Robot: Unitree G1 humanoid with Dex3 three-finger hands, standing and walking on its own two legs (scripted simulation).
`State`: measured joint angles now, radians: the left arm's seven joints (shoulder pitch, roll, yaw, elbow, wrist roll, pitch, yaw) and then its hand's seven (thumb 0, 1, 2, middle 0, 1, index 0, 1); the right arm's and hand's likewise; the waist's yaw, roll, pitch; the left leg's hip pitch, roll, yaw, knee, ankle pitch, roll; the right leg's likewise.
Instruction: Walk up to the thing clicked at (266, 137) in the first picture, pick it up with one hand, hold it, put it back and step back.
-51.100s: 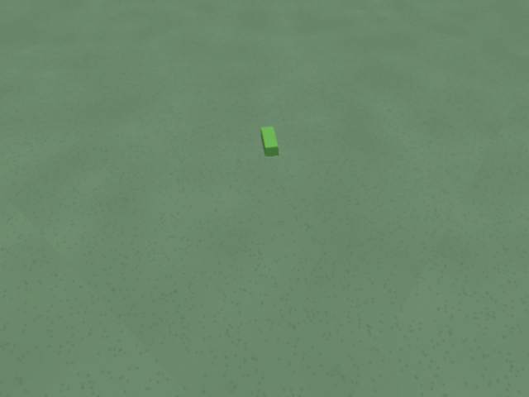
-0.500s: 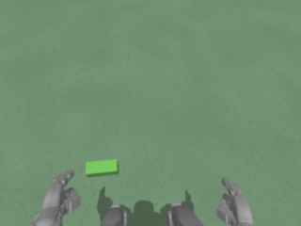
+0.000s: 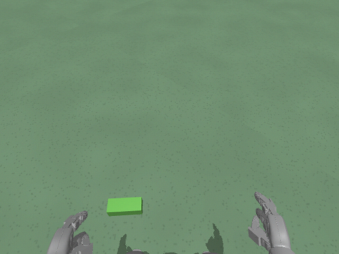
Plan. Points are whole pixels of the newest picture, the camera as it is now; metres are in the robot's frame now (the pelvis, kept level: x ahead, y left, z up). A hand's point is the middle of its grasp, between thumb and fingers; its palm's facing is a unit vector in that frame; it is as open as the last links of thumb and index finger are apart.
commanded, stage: home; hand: left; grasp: from above
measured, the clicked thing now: (125, 206) +0.46 +0.22 -0.68
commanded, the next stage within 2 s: stand in 1.70 s
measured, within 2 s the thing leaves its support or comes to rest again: neither
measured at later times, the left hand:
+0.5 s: hand (91, 247) +0.16 +0.18 -0.05, palm faces +0.04 -0.98 -0.20, open 7.4 cm
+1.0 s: hand (92, 245) +0.16 +0.18 -0.05, palm faces +0.04 -0.98 -0.20, open 7.4 cm
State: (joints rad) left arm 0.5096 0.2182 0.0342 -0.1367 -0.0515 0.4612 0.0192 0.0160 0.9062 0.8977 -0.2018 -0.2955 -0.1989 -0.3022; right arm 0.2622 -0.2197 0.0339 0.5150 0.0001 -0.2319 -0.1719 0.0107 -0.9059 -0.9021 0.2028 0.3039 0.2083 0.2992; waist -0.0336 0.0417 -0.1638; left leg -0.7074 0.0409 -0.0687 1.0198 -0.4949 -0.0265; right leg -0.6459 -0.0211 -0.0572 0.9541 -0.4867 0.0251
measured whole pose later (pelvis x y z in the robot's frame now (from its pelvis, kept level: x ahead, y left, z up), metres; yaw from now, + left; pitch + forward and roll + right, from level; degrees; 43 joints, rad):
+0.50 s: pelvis +0.00 +0.00 +0.00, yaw -1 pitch +10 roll -3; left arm 0.50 0.22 0.04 -0.13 -0.06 0.46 0.02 0.02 0.91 0.90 -0.20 -0.30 -0.20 -0.30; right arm 0.29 -0.22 0.03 0.54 0.00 -0.24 -0.18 0.01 -0.91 -0.90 0.20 0.30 0.21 0.30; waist -0.04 0.05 -0.16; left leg -0.71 0.05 -0.06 1.02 -0.49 -0.03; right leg -0.65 -0.02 -0.05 0.96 -0.48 0.02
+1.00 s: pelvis +0.00 +0.00 +0.00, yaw +0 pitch +10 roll -3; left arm 0.50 0.22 0.03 -0.13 -0.05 0.46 0.02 0.02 0.91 0.90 -0.20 -0.30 -0.20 -0.30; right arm 0.28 -0.22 0.03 0.54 0.00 -0.24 -0.18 0.01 -0.91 -0.90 0.20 0.30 0.21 0.30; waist -0.04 0.05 -0.16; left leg -0.70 0.05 -0.06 1.02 -0.50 -0.03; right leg -0.65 -0.02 -0.05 0.96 -0.49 0.02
